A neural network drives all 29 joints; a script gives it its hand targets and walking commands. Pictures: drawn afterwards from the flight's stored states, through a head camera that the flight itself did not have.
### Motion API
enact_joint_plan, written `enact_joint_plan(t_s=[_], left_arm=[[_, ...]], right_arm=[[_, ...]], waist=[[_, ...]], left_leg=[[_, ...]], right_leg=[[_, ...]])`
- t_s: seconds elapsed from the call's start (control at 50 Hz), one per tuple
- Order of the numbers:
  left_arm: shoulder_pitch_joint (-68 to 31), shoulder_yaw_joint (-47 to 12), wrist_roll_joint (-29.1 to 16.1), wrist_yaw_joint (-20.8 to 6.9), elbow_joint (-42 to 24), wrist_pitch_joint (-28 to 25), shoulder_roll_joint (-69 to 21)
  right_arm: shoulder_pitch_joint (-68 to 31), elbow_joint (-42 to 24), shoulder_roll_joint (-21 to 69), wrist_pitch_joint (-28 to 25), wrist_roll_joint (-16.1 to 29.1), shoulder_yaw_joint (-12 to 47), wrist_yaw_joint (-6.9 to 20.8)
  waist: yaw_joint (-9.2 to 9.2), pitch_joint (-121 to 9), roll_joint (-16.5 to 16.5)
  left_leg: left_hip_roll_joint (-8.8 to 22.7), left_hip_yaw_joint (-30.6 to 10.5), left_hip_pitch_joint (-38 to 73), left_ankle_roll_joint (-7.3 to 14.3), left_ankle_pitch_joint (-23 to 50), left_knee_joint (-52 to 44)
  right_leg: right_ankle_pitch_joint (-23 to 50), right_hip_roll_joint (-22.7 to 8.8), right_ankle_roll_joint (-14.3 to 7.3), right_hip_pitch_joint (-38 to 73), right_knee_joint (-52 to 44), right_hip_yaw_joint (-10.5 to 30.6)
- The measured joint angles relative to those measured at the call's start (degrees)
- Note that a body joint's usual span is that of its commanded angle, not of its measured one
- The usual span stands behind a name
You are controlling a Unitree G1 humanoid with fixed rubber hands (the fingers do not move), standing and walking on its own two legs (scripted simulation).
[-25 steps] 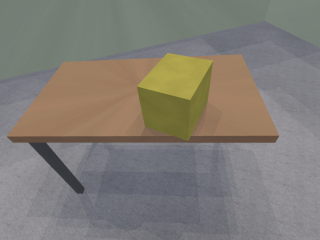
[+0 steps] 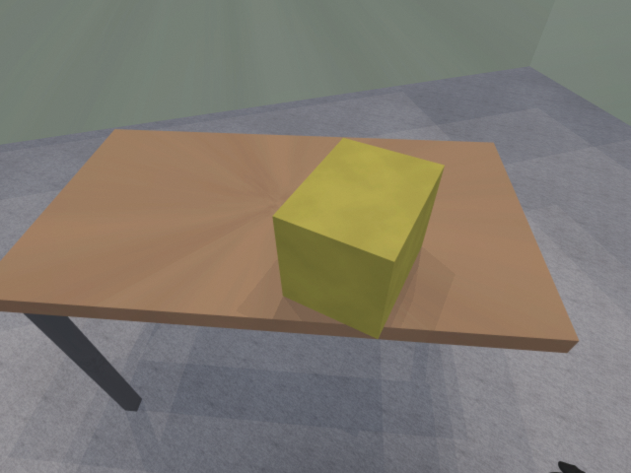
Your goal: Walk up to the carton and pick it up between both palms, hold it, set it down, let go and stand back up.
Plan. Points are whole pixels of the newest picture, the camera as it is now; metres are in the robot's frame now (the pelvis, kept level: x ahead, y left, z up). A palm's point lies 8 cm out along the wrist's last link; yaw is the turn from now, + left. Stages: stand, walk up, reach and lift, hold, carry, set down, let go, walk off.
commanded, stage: walk up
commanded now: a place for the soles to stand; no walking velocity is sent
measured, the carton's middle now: (359, 233) +0.52 -0.03 +0.00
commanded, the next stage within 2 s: reach and lift in 1.68 s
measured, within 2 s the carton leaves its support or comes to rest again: neither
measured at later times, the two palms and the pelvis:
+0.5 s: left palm (124, 472) +0.15 +0.29 -0.10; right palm out of the picture +0.17 -0.35 -0.13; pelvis +0.10 -0.04 -0.01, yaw +0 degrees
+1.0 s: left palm (129, 453) +0.18 +0.29 -0.10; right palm (588, 455) +0.20 -0.34 -0.10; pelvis +0.09 -0.03 +0.00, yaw +0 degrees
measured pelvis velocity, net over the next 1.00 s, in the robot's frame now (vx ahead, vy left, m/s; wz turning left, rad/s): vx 0.09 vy -0.03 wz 0.00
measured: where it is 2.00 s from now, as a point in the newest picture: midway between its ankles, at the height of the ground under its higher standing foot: outside the picture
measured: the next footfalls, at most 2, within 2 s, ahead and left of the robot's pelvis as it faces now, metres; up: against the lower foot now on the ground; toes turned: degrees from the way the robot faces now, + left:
right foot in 0.14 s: +0.16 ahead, -0.16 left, +0.00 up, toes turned -2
left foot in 0.46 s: +0.17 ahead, +0.11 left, +0.00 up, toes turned +0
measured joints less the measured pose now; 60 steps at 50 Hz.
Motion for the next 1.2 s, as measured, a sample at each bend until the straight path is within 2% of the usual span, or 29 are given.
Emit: enact_joint_plan(t_s=[0.06,0.12,0.16,0.22,0.26,0.36,0.46,0.52,0.8,1.2], left_arm=[[-0.4,0.0,0.0,-0.5,0.0,0.0,0.7],[-0.9,0.1,0.0,0.1,-0.1,-1.2,1.3],[-1.5,0.0,0.0,1.1,0.0,-2.0,1.3],[-2.7,0.0,0.0,1.9,0.0,-2.4,0.1],[-2.8,0.0,0.0,2.5,0.0,-2.4,-0.2],[-3.3,0.0,0.0,3.5,0.0,-1.9,-0.2],[-5.9,-0.4,0.0,3.6,0.0,-0.5,-0.3],[-8.0,-0.6,0.0,3.7,0.0,0.1,-0.6],[-11.8,-1.3,0.0,3.4,0.0,-0.5,-1.2],[-11.8,-1.4,0.0,3.1,0.1,-0.2,-1.2]], right_arm=[[3.1,0.0,0.0,0.0,0.0,0.0,0.1],[5.0,0.0,0.0,0.8,0.0,0.0,0.2],[5.6,0.3,0.0,1.7,0.0,0.0,0.2],[5.4,1.6,0.0,3.1,0.0,0.0,0.2],[4.9,1.6,0.0,3.2,0.0,0.0,0.2],[3.6,1.5,-0.1,3.2,0.0,0.0,0.1],[2.8,1.6,-0.2,3.2,0.0,0.0,-0.1],[1.4,2.7,0.8,3.2,0.0,0.0,-0.2],[-4.9,3.3,0.8,3.2,0.0,0.0,-0.2],[-4.2,5.6,0.8,3.3,0.0,0.0,0.0]], waist=[[-1.10,0.0,0.0],[-1.81,-0.1,-0.1],[-2.03,0.2,0.7],[-1.48,0.0,1.9],[-1.07,0.0,2.1],[-0.83,-0.1,2.1],[-1.16,-0.3,2.9],[-1.10,-0.5,1.9],[-1.10,-0.5,2.0],[-1.09,-1.0,1.9]], left_leg=[[0.0,0.0,2.5,0.0,-1.7,-0.3],[0.3,0.1,2.5,0.0,-3.8,0.9],[1.0,-0.4,0.5,0.0,-7.5,6.2],[-0.1,-0.5,-6.7,0.0,-13.6,20.4],[-0.2,-0.7,-10.3,0.0,-13.9,23.3],[-0.2,-0.7,-12.7,0.0,-10.6,18.6],[0.2,-1.4,-5.5,0.0,-3.9,7.2],[0.2,-1.5,-5.6,-0.9,-4.6,7.5],[0.6,-1.5,-6.3,-0.9,-2.4,5.4],[0.6,-1.5,-5.2,-0.9,0.0,1.5]], right_leg=[[1.7,-2.0,0.3,-0.8,-5.8,0.8],[8.2,-2.4,0.3,-0.7,-15.6,0.8],[15.0,-1.7,1.3,-0.5,-17.6,0.2],[13.7,-1.5,2.0,-0.1,-17.7,-0.8],[13.5,-1.4,2.0,0.2,-19.0,-0.7],[12.3,-1.3,2.0,0.3,-18.5,-0.3],[8.4,-0.4,2.6,0.2,-13.5,-1.1],[8.0,-0.1,2.8,0.5,-13.7,-0.8],[11.7,0.3,3.4,1.4,-19.4,-0.9],[13.7,0.3,3.5,1.9,-22.0,-1.0]])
